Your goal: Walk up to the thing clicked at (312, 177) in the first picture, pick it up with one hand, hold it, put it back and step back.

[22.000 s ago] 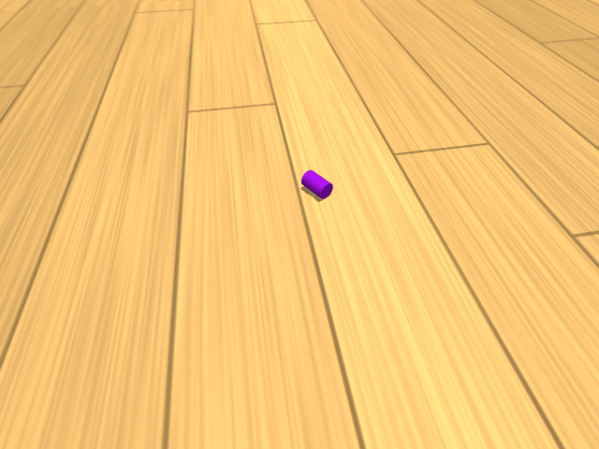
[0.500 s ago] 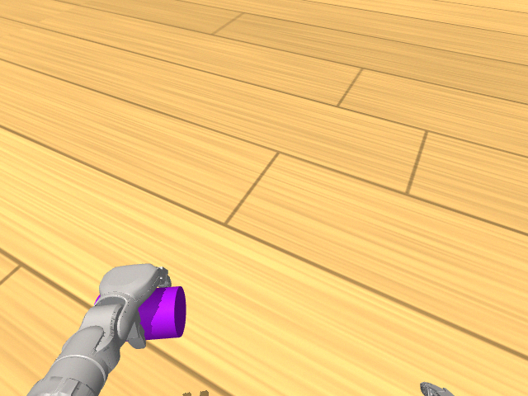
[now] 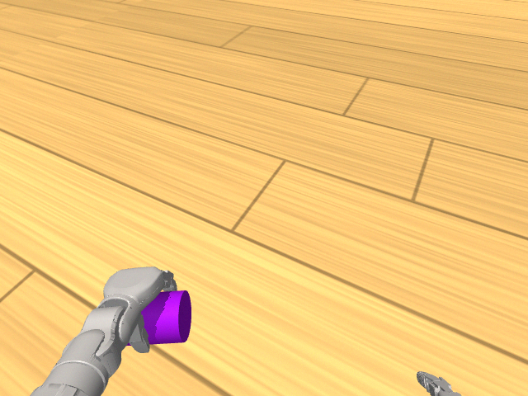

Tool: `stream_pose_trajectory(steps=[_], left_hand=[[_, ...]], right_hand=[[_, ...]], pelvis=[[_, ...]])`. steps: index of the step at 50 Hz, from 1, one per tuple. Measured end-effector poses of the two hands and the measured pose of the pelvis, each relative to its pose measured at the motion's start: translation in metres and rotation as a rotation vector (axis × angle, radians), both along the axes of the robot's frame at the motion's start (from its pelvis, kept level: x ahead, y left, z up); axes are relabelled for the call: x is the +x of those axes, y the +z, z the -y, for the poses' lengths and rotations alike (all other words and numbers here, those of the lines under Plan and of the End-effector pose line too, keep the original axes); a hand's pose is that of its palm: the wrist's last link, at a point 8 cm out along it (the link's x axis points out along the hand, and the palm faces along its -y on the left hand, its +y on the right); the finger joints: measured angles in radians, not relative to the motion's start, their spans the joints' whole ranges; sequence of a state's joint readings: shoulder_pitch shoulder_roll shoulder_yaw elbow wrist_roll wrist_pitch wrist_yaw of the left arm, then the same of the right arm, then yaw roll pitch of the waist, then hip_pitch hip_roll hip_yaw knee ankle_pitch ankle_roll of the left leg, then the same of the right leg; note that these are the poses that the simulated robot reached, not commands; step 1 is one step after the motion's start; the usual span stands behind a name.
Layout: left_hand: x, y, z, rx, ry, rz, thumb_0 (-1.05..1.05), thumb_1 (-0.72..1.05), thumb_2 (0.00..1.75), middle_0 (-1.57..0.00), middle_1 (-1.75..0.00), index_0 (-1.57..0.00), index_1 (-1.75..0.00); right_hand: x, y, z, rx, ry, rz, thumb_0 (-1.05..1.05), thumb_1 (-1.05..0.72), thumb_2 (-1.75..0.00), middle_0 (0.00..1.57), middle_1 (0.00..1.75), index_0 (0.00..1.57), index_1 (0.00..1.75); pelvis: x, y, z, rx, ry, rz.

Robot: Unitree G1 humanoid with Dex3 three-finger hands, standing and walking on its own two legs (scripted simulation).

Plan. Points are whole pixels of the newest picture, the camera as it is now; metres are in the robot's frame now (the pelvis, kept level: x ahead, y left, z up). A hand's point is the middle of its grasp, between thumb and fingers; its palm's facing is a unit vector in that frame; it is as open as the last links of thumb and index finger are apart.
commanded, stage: hold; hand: left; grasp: from above
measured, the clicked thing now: (147, 317) +0.30 +0.23 -0.09
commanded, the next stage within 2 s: crouch in 0.98 s
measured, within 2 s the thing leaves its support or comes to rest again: neither
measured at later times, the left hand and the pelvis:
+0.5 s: hand (138, 314) +0.28 +0.22 -0.03, palm faces -0.47 -0.04 -0.88, open 10.9 cm; pelvis -0.01 +0.00 +0.00, yaw +0 degrees
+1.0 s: hand (137, 314) +0.28 +0.22 -0.03, palm faces -0.47 -0.05 -0.88, open 10.9 cm; pelvis -0.01 +0.00 +0.01, yaw +0 degrees
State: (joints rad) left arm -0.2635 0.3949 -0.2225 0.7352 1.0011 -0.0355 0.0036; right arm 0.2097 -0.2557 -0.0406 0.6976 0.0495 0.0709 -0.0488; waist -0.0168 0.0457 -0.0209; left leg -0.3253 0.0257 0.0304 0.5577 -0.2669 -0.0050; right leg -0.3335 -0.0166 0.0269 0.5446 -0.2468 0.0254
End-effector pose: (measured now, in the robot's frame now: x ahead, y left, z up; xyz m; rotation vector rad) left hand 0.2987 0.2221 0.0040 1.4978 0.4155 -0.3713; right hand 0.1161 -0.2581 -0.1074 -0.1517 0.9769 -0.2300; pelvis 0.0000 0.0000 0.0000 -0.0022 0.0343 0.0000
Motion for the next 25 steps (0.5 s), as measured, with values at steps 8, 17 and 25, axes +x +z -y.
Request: stream_pose_trajectory(steps=[8, 17, 25], left_hand=[[-0.008, 0.005, 0.002, -0.005, -0.010, 0.001, 0.00, -0.05, 0.34, -0.73, -0.29, -0.74, -0.31], [-0.011, 0.012, 0.002, -0.004, -0.009, 0.014, 0.00, -0.05, 0.34, -0.73, -0.31, -0.74, -0.33], [-0.012, 0.020, 0.001, -0.006, -0.013, 0.016, 0.00, -0.05, 0.35, -0.72, -0.32, -0.73, -0.35]], right_hand=[[0.003, 0.003, 0.001, -0.003, 0.011, 0.018, 0.01, -0.90, -0.90, 0.20, 0.30, 0.20, 0.29], [0.009, 0.006, -0.001, 0.000, 0.022, 0.040, 0.01, -0.90, -0.90, 0.20, 0.30, 0.20, 0.29], [0.014, 0.008, -0.005, 0.006, 0.028, 0.059, 0.01, -0.90, -0.90, 0.20, 0.30, 0.20, 0.29]], pelvis=[[-0.005, 0.001, 0.002, 0.002, 0.001, 0.013], [-0.007, 0.003, 0.002, 0.003, 0.001, 0.026], [-0.008, 0.004, 0.002, 0.004, 0.000, 0.037]])
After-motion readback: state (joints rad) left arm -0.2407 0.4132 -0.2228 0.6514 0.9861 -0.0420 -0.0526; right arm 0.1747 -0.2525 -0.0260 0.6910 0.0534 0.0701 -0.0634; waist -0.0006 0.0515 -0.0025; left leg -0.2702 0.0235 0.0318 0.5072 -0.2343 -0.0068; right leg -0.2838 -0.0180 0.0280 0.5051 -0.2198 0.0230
